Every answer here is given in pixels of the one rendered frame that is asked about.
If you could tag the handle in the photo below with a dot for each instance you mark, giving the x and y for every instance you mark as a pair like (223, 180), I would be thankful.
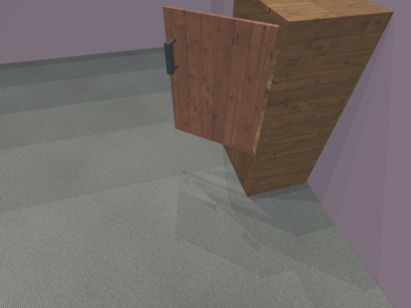
(168, 49)

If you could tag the cupboard door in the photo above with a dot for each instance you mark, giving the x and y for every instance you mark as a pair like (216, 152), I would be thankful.
(223, 67)

